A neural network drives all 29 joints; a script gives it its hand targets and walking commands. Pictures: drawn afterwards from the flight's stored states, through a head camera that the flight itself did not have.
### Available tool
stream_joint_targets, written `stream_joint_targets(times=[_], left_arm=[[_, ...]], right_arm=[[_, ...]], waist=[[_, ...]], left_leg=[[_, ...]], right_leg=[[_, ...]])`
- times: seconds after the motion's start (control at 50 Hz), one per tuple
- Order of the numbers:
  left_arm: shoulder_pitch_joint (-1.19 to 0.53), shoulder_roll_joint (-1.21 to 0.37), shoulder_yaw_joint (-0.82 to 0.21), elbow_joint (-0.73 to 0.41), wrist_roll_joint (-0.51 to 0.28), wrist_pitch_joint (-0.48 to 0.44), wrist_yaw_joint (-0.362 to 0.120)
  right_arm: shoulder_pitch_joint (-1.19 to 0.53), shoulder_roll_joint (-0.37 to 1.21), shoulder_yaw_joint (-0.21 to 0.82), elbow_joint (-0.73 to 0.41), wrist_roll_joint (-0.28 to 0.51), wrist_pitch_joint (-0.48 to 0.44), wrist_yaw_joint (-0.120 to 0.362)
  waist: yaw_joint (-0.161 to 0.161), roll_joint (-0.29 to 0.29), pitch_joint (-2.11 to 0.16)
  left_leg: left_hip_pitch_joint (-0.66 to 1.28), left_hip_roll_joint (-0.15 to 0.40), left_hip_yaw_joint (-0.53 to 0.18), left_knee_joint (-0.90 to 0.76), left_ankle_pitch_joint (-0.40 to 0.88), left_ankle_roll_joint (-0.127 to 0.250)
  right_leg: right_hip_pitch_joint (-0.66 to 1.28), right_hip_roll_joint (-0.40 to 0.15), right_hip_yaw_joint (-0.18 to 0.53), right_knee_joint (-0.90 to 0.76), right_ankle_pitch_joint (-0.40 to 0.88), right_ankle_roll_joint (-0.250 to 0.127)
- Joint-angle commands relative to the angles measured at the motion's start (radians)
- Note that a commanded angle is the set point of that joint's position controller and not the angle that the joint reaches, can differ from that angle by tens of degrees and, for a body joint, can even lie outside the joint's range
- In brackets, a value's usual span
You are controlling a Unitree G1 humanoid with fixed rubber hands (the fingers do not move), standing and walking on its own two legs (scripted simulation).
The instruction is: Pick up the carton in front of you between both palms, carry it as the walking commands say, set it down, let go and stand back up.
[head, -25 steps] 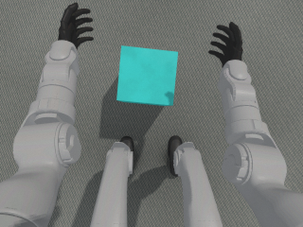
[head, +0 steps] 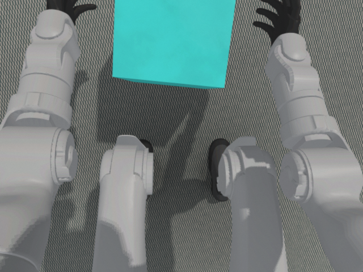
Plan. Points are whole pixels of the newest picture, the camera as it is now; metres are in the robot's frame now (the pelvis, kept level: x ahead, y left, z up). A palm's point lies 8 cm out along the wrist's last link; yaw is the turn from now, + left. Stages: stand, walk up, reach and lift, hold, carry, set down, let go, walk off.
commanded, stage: reach and lift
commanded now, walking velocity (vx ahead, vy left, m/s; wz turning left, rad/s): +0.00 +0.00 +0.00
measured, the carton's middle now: (173, 40) +0.52 +0.04 -0.30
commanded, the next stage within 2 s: none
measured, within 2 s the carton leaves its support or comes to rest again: leaves its support in 1.02 s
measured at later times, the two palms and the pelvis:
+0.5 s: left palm (88, 17) +0.54 +0.21 -0.23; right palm (264, 33) +0.53 -0.15 -0.22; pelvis +0.00 +0.01 -0.05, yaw +0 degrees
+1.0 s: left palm (101, 16) +0.54 +0.18 -0.22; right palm (253, 28) +0.53 -0.12 -0.21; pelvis +0.00 +0.00 -0.05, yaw +0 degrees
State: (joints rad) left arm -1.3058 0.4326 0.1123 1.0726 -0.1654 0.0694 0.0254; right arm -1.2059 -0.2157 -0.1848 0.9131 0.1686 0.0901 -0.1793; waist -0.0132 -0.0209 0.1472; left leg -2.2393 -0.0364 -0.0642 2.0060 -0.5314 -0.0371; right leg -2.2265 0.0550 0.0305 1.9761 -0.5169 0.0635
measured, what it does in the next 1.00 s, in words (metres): lowers itself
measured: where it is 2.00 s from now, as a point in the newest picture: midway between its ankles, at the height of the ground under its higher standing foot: (181, 181)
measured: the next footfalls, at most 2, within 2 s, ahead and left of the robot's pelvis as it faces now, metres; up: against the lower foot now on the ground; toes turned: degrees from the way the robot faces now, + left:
none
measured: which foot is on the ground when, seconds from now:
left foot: down 0.00-1.00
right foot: down 0.00-1.00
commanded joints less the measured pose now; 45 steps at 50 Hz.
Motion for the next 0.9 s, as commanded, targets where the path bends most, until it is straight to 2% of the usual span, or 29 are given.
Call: stream_joint_targets(times=[0.0,0.1,0.18,0.22,0.28,0.36,0.4,0.5,0.58,0.66,0.7,0.74,0.76,0.82,0.88], left_arm=[[-0.292,0.126,-0.006,-0.010,-0.009,-0.027,0.005],[-0.363,0.151,-0.041,0.050,-0.032,-0.059,0.020],[-0.413,0.171,-0.074,0.007,-0.066,-0.080,0.036],[-0.435,0.175,-0.091,-0.022,-0.080,-0.087,0.039],[-0.430,0.156,-0.099,-0.022,-0.075,-0.083,0.039],[-0.362,0.120,-0.098,0.001,-0.067,-0.076,0.044],[-0.333,0.100,-0.094,0.038,-0.058,-0.074,0.043],[-0.339,0.077,-0.090,0.040,-0.047,-0.079,0.040],[-0.373,0.064,-0.110,0.029,-0.055,-0.082,0.041],[-0.432,-0.016,-0.164,0.022,-0.072,-0.084,0.039],[-0.445,-0.029,-0.149,0.040,-0.052,-0.085,0.043],[-0.470,-0.103,-0.163,0.049,-0.047,-0.086,0.034],[-0.516,-0.236,-0.199,0.024,-0.051,-0.083,0.015],[-0.694,-0.646,-0.278,0.026,-0.035,-0.059,-0.081],[-0.691,-0.862,-0.233,-0.013,0.023,-0.020,-0.155]], right_arm=[[-0.262,-0.111,-0.015,-0.012,-0.003,-0.028,0.002],[-0.342,-0.138,0.008,0.071,0.022,-0.066,0.014],[-0.381,-0.168,0.048,0.054,0.072,-0.093,0.008],[-0.389,-0.135,0.086,0.057,0.105,-0.098,0.007],[-0.376,-0.122,0.099,0.084,0.129,-0.093,0.015],[-0.322,-0.124,0.087,0.076,0.117,-0.097,0.008],[-0.294,-0.118,0.074,0.104,0.099,-0.097,0.009],[-0.294,-0.111,0.051,0.114,0.070,-0.107,0.011],[-0.330,-0.086,0.073,0.107,0.082,-0.111,0.009],[-0.392,0.008,0.117,0.101,0.103,-0.114,0.008],[-0.406,0.030,0.107,0.118,0.087,-0.115,0.005],[-0.416,0.066,0.084,0.140,0.052,-0.115,0.004],[-0.464,0.178,0.107,0.122,0.043,-0.114,0.021],[-0.653,0.593,0.162,0.109,-0.005,-0.086,0.121],[-0.711,0.789,0.154,0.056,-0.064,-0.038,0.205]], waist=[[0.002,0.064,-1.025],[0.007,0.062,-0.991],[0.018,0.068,-1.097],[0.025,0.045,-1.098],[0.033,0.079,-1.074],[0.028,0.092,-1.112],[0.019,0.090,-1.044],[0.000,0.086,-0.978],[0.006,0.082,-0.974],[0.021,0.076,-0.971],[0.027,0.069,-0.959],[0.005,0.073,-0.950],[0.000,0.076,-0.951],[0.002,0.060,-0.934],[0.020,0.034,-0.901]], left_leg=[[0.524,0.033,0.075,-0.148,0.121,0.008],[0.508,0.044,0.061,-0.078,0.166,0.009],[0.574,0.044,0.067,-0.022,0.249,0.007],[0.574,0.040,0.065,-0.018,0.263,0.010],[0.640,0.038,0.065,0.011,0.328,0.011],[0.700,0.029,0.061,0.022,0.380,0.011],[0.657,0.027,0.054,0.016,0.358,0.010],[0.585,0.024,0.049,0.002,0.319,0.011],[0.559,0.024,0.054,-0.009,0.286,0.012],[0.547,0.017,0.061,-0.027,0.244,0.018],[0.542,0.013,0.063,-0.031,0.226,0.019],[0.536,0.004,0.064,-0.032,0.213,0.018],[0.536,-0.004,0.061,-0.033,0.213,0.022],[0.491,-0.032,0.064,-0.012,0.212,0.028],[0.453,-0.060,0.085,0.004,0.204,0.032]], right_leg=[[0.556,-0.012,-0.091,-0.100,0.127,0.006],[0.528,-0.021,-0.085,-0.019,0.167,0.007],[0.573,-0.021,-0.089,0.033,0.238,0.001],[0.573,-0.015,-0.096,0.050,0.264,0.005],[0.509,-0.007,-0.097,0.062,0.283,0.004],[0.492,0.001,-0.111,0.068,0.308,0.008],[0.450,0.001,-0.109,0.064,0.287,0.010],[0.427,0.000,-0.100,0.053,0.270,0.008],[0.444,0.002,-0.095,0.045,0.254,0.006],[0.486,0.017,-0.092,0.036,0.231,0.000],[0.502,0.025,-0.091,0.031,0.222,0.002],[0.516,0.035,-0.094,0.027,0.220,0.001],[0.509,0.044,-0.095,0.027,0.219,-0.002],[0.481,0.069,-0.102,0.054,0.216,-0.016],[0.464,0.090,-0.119,0.074,0.197,-0.019]])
